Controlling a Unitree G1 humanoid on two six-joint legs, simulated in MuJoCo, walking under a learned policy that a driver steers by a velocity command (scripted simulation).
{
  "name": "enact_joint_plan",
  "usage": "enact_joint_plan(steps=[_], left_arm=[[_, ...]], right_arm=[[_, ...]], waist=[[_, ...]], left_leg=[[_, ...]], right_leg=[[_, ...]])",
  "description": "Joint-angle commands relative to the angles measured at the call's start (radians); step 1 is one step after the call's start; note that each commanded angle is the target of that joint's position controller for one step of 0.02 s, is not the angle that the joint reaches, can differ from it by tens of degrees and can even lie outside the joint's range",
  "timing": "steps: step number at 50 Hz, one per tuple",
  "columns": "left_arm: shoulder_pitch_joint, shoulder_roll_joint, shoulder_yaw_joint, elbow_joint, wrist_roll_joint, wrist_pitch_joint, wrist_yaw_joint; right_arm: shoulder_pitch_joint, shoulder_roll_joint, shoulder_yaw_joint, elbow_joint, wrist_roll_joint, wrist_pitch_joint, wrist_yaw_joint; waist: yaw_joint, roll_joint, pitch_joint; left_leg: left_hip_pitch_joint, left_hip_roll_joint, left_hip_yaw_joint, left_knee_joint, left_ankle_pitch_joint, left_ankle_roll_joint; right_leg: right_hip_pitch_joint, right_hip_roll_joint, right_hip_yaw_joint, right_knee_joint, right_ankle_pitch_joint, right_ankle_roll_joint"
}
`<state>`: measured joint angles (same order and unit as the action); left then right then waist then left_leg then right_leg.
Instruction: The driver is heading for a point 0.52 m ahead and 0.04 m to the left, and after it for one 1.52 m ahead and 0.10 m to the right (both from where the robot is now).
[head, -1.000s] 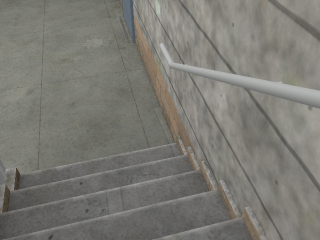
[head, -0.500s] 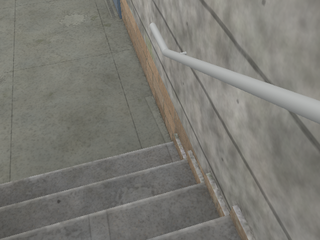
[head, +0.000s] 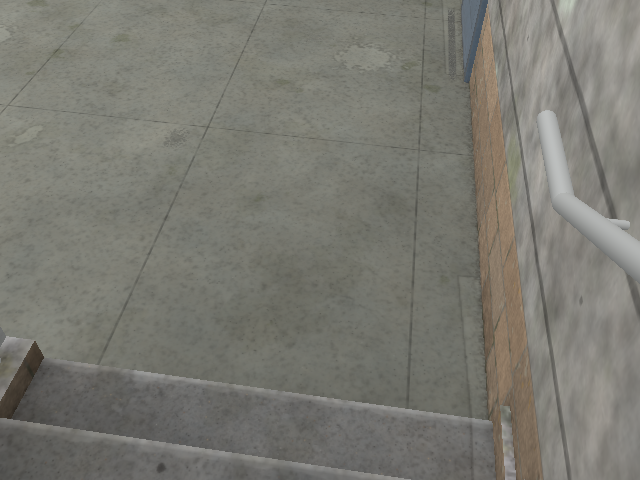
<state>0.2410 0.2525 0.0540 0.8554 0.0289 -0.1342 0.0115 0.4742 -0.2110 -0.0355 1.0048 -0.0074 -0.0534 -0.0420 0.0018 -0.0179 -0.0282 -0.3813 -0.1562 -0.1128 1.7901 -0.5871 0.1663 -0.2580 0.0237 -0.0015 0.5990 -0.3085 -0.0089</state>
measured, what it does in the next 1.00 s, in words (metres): goes down: left foot 0.17 m lower, then right foot 0.17 m lower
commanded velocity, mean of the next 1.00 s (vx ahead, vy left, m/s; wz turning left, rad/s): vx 0.54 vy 0.00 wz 0.03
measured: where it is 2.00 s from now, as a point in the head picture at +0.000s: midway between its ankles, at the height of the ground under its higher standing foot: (334, 454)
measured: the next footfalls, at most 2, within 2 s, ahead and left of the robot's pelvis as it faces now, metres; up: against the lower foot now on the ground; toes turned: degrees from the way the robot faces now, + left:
left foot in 0.26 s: +0.33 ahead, +0.03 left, -0.17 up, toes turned +20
right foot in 0.56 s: +0.61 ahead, -0.09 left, -0.34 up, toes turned +23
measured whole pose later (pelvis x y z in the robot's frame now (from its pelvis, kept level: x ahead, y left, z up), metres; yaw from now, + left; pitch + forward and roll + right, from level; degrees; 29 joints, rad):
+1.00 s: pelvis +0.79 -0.01 -0.49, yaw -4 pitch +1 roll -1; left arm 0.50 0.21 0.06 0.84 -0.03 0.03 0.05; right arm 0.02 -0.13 0.02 0.69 -0.03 -0.08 -0.04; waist 0.11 0.02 -0.01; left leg -0.28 -0.08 -0.02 0.24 0.14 0.06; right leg -0.39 0.30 0.11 1.69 -0.89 -0.04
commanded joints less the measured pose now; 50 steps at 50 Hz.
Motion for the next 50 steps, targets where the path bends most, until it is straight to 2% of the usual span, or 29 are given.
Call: enact_joint_plan(steps=[1,2,4,5,8,11,12,13,14,15,16,18,19,20,22,25,27,28,29,30,33,36,39,41,45,47,48,49,50], left_arm=[[0.359,0.049,0.012,0.095,-0.003,-0.030,-0.019],[0.363,0.104,0.032,0.103,-0.012,-0.040,-0.010],[0.188,0.038,0.005,0.114,-0.031,-0.023,0.034],[0.171,0.129,0.026,0.096,-0.028,-0.023,0.032],[0.110,-0.047,-0.028,0.084,-0.053,-0.057,0.025],[0.186,0.094,-0.015,0.133,-0.035,0.018,0.044],[0.226,0.111,-0.011,0.129,-0.024,0.040,0.041],[0.118,0.148,0.009,0.098,-0.013,0.036,0.038],[-0.052,0.168,0.026,0.047,-0.005,0.039,0.038],[0.149,0.118,0.010,-0.029,-0.012,0.031,0.039],[0.203,0.147,0.006,-0.020,0.029,0.020,0.032],[0.181,0.138,0.024,0.012,0.030,0.048,0.012],[0.149,0.134,0.028,0.020,0.048,0.083,0.028],[0.251,0.093,0.024,0.074,0.048,0.110,0.041],[0.207,0.047,0.012,0.083,-0.020,0.083,-0.002],[0.344,-0.032,-0.020,0.166,-0.035,0.086,-0.027],[0.754,0.030,0.008,0.301,-0.025,0.108,0.006],[0.859,0.074,0.026,0.324,-0.036,0.117,0.017],[0.648,0.096,0.022,0.268,-0.070,0.128,-0.004],[0.519,0.059,-0.024,0.237,-0.055,0.105,0.006],[0.389,0.026,-0.034,0.151,-0.025,0.075,0.007],[0.341,0.030,-0.020,0.095,-0.023,0.052,0.041],[0.391,-0.014,-0.012,0.054,-0.063,0.053,0.054],[0.415,-0.033,-0.003,0.054,-0.069,0.059,0.054],[0.309,-0.024,0.013,0.003,-0.039,0.109,0.021],[0.195,0.045,0.023,-0.059,-0.030,0.144,0.022],[0.162,0.058,0.031,-0.097,-0.023,0.155,0.027],[0.227,0.034,0.028,-0.107,-0.060,0.160,0.045],[0.310,0.019,0.007,-0.192,-0.098,0.181,0.063]], right_arm=[[-0.197,-0.106,-0.032,-0.139,-0.049,-0.018,0.000],[-0.238,-0.058,-0.019,-0.204,-0.065,-0.011,0.026],[-0.304,-0.006,0.000,-0.260,-0.045,0.021,0.062],[-0.243,0.029,0.009,-0.208,-0.068,0.028,0.069],[-0.327,0.028,0.034,-0.239,-0.046,0.016,0.086],[-0.273,-0.067,0.013,-0.198,-0.006,0.043,0.076],[-0.141,-0.113,-0.003,-0.148,-0.008,0.052,0.066],[0.059,-0.161,-0.028,-0.094,-0.042,0.065,0.066],[0.166,-0.262,-0.060,-0.071,-0.005,0.065,0.055],[0.117,-0.311,-0.068,-0.074,-0.016,0.060,0.050],[0.082,-0.236,-0.046,-0.077,0.004,0.038,0.040],[-0.252,-0.180,-0.037,-0.160,-0.047,0.017,0.016],[-0.299,-0.178,-0.038,-0.166,-0.049,0.000,0.023],[-0.191,-0.196,-0.050,-0.131,-0.060,-0.014,0.035],[-0.323,-0.093,-0.041,-0.120,0.024,-0.035,0.028],[-0.348,-0.141,-0.059,-0.107,0.017,-0.028,0.025],[-0.511,-0.185,-0.074,-0.137,0.017,-0.005,0.023],[-0.602,-0.162,-0.074,-0.152,0.006,0.005,0.014],[-0.557,-0.029,-0.048,-0.170,-0.021,0.027,0.002],[-0.371,0.026,-0.014,-0.288,-0.012,0.038,0.001],[-0.461,-0.035,-0.002,-0.255,-0.056,0.077,-0.026],[-0.499,0.027,0.045,-0.341,-0.018,0.069,-0.008],[-0.539,-0.082,0.021,-0.322,-0.027,0.045,0.004],[-0.612,-0.058,0.033,-0.353,-0.046,0.030,0.000],[-0.548,0.061,0.060,-0.377,0.012,-0.010,0.009],[-0.233,-0.032,0.019,-0.276,-0.016,-0.033,-0.017],[-0.100,-0.065,-0.001,-0.238,-0.028,-0.027,-0.013],[-0.035,-0.078,0.002,-0.267,-0.031,-0.014,0.000],[-0.039,-0.123,0.000,-0.281,-0.034,-0.028,0.015]], waist=[[0.091,0.097,0.158],[0.063,-0.096,0.086],[-0.039,0.049,0.265],[-0.052,0.021,0.206],[-0.087,0.022,0.169],[-0.076,-0.134,0.075],[-0.118,-0.065,0.049],[-0.253,-0.012,0.046],[-0.383,0.087,0.118],[-0.179,0.185,-0.038],[-0.120,-0.070,-0.102],[0.051,-0.082,0.098],[0.090,-0.109,0.180],[0.084,-0.064,0.176],[0.139,-0.015,0.099],[0.174,0.080,0.054],[0.390,0.043,-0.064],[0.501,-0.057,0.007],[0.367,-0.277,0.213],[0.056,-0.359,0.234],[0.028,0.184,0.097],[-0.009,-0.111,-0.001],[0.025,0.020,-0.072],[0.096,0.040,-0.018],[0.094,-0.061,0.009],[-0.026,-0.029,0.012],[-0.084,0.103,-0.054],[-0.072,0.112,-0.198],[-0.017,0.192,-0.382]], left_leg=[[-0.696,0.177,-0.010,-0.154,0.165,0.007],[-0.748,0.227,-0.016,-0.154,0.188,0.026],[-0.343,0.207,0.062,-0.619,0.522,-0.073],[-0.214,0.145,0.197,-0.466,0.609,-0.105],[0.095,0.136,0.180,-0.785,1.275,-0.074],[0.396,0.011,0.380,-0.965,0.903,-0.051],[0.533,0.022,0.321,-1.089,0.792,-0.008],[0.818,0.139,0.109,-1.118,0.833,0.106],[0.715,0.177,0.042,-1.262,0.758,0.149],[0.940,0.343,-0.227,-1.043,1.071,0.220],[0.873,0.414,-0.345,-1.129,0.896,0.203],[0.240,0.587,-0.586,-1.318,0.467,0.284],[0.041,0.608,-0.519,-1.346,0.790,0.272],[-0.060,0.540,-0.398,-1.223,1.094,0.232],[-0.405,0.196,0.093,-1.105,0.510,-0.001],[-0.402,0.160,0.221,-0.887,0.502,-0.064],[-0.299,0.179,0.289,-0.421,0.838,-0.118],[-0.345,0.091,0.323,0.100,0.440,-0.154],[-0.404,-0.058,0.298,0.487,-0.265,-0.117],[-0.715,0.006,0.170,0.191,-0.145,-0.107],[-0.659,0.137,0.126,-0.172,0.202,-0.129],[-0.291,0.115,0.124,-0.698,0.509,-0.174],[-0.262,0.118,0.058,-0.858,0.885,-0.138],[-0.266,0.062,0.051,-1.122,1.012,-0.157],[0.207,0.024,0.105,-1.446,1.149,-0.183],[0.489,0.180,0.024,-1.725,1.320,-0.157],[0.726,0.328,-0.060,-1.716,1.496,-0.115],[0.901,0.476,-0.033,-1.344,2.017,-0.074],[1.162,0.777,-0.234,-1.045,2.429,0.196]], right_leg=[[0.395,-0.328,0.291,-0.007,0.502,-0.101],[0.366,-0.433,0.454,0.073,0.552,-0.182],[-0.285,-0.335,0.254,0.072,0.426,-0.114],[-0.335,-0.325,0.208,0.121,0.365,-0.074],[-0.629,-0.162,-0.027,0.270,-0.359,0.018],[-0.443,-0.205,-0.157,0.516,0.356,0.006],[-0.432,-0.211,-0.166,0.758,0.579,-0.005],[-0.740,-0.206,-0.148,1.205,0.169,0.026],[-0.771,-0.094,-0.162,1.516,-0.307,0.014],[-0.976,-0.136,-0.017,1.474,-0.407,0.011],[-0.939,-0.176,0.121,1.161,-0.228,-0.023],[-0.748,-0.210,0.211,0.731,-0.191,0.035],[-0.602,-0.212,0.178,0.655,-0.135,0.066],[-0.443,-0.178,0.112,0.666,0.060,0.058],[0.071,-0.121,0.058,0.178,0.725,0.005],[0.345,0.053,-0.138,0.197,0.921,-0.012],[0.563,0.045,-0.142,0.124,0.853,-0.040],[0.551,-0.056,-0.054,-0.110,0.898,-0.146],[0.284,-0.153,0.135,-0.246,1.137,-0.178],[0.345,-0.131,0.350,-0.016,1.406,-0.148],[0.187,-0.148,0.424,-0.069,0.945,-0.143],[-0.053,-0.118,0.495,-0.021,1.324,-0.170],[-0.017,-0.014,0.493,0.172,0.996,-0.111],[0.030,0.097,0.471,0.304,0.573,-0.103],[-0.172,0.210,0.398,0.446,0.273,-0.049],[-0.303,0.225,0.322,0.797,0.225,-0.018],[-0.463,0.254,0.221,1.075,-0.368,0.008],[-0.557,0.255,0.077,1.409,-0.747,-0.006],[-0.799,0.170,0.068,1.735,-0.849,0.010]])
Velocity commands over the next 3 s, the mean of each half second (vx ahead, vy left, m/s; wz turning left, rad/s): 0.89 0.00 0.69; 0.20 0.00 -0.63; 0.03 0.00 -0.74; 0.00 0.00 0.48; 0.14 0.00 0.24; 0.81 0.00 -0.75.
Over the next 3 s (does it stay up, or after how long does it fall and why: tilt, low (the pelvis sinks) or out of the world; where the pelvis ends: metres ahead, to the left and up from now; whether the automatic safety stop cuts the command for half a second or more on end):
stays up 1.17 -0.09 -0.67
